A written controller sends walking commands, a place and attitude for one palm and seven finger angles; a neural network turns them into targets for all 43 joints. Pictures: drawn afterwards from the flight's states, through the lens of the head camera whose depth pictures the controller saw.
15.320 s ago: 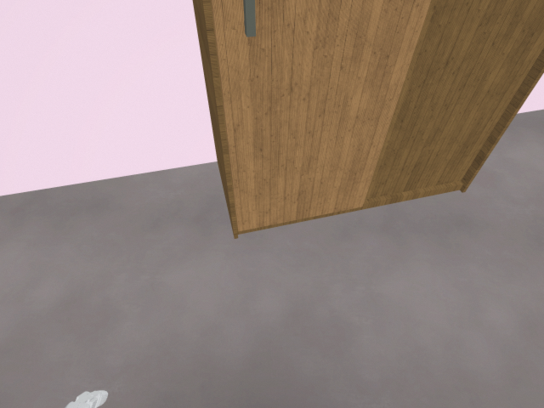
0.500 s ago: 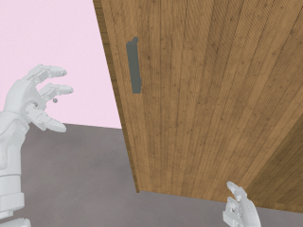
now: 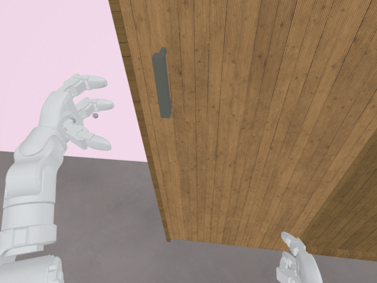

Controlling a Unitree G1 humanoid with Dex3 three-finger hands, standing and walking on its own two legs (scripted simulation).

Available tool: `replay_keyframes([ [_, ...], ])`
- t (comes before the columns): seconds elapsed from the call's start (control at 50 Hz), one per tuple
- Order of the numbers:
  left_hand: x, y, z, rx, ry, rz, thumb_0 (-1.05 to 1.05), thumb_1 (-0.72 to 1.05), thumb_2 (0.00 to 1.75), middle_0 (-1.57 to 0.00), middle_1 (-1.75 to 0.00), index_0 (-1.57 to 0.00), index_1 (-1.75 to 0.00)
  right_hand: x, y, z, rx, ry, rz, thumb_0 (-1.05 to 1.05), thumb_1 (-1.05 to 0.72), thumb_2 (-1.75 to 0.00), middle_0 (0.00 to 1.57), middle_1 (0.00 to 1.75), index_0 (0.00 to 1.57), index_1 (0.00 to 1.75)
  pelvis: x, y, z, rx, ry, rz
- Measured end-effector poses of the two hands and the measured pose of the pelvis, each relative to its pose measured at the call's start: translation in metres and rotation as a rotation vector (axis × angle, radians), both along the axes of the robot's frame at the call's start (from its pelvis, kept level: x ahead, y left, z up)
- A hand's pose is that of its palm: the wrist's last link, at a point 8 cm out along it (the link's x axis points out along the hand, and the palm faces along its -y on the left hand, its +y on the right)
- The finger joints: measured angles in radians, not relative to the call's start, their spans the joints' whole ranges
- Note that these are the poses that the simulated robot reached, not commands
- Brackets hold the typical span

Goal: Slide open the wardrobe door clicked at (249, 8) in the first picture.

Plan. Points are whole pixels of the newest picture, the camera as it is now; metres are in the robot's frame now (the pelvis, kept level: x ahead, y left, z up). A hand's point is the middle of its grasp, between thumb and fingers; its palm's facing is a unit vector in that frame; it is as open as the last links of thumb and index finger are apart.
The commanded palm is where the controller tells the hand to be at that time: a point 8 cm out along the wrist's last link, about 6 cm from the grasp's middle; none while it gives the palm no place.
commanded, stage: move the hooked fingers beside the handle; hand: left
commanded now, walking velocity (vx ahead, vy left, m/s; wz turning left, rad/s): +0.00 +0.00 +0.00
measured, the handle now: (164, 83) +0.49 +0.10 +0.21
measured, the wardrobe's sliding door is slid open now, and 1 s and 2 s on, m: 0.00 0.00 0.00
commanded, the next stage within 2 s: feel for the door with the fingertips in 1.54 s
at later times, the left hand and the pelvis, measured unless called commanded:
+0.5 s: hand (124, 102) +0.40 +0.17 +0.21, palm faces -0.01 -1.00 -0.02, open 14.0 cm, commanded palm +0.38 +0.22 +0.22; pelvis +0.00 -0.01 +0.00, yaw +0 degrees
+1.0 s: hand (133, 97) +0.42 +0.16 +0.21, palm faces -0.01 -1.00 -0.01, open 14.0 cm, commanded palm +0.39 +0.21 +0.22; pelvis +0.01 -0.01 +0.00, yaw -2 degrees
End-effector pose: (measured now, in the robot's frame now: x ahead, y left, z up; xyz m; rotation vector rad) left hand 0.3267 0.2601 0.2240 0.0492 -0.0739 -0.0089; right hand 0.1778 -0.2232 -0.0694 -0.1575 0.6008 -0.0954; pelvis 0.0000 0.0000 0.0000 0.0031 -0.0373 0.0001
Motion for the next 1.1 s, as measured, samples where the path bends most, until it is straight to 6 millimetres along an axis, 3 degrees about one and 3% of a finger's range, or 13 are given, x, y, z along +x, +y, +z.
replay_keyframes([
  [0.28,0.027,-0.020,-0.001,-0.015,0.021,0.006,-0.02,-0.51,0.30,-0.30,-1.20,-0.31,-1.20,-0.012,-0.012,-0.007,-0.012,0.061,-0.032,0.02,-0.91,-0.90,0.20,0.30,0.21,0.30,0.000,-0.005,0.000,0.001,0.006,0.000],
  [0.76,0.085,-0.053,-0.008,-0.040,0.057,-0.004,-0.02,-0.50,0.30,-0.30,-1.20,-0.30,-1.20,-0.061,-0.041,-0.028,-0.026,0.223,-0.141,0.02,-0.91,-0.90,0.20,0.30,0.20,0.30,0.008,-0.012,0.001,0.004,0.040,-0.020],
  [0.92,0.084,-0.054,-0.010,-0.041,0.045,-0.006,-0.02,-0.50,0.30,-0.30,-1.20,-0.30,-1.20,-0.062,-0.043,-0.028,-0.020,0.230,-0.151,0.02,-0.91,-0.90,0.20,0.30,0.20,0.30,0.011,-0.012,0.002,0.005,0.040,-0.028],
  [1.1,0.066,-0.048,-0.005,-0.036,0.019,-0.001,-0.02,-0.50,0.30,-0.30,-1.20,-0.30,-1.20,-0.041,-0.036,-0.020,-0.014,0.176,-0.119,0.02,-0.91,-0.90,0.20,0.30,0.20,0.30,0.010,-0.011,0.002,0.004,0.025,-0.024],
])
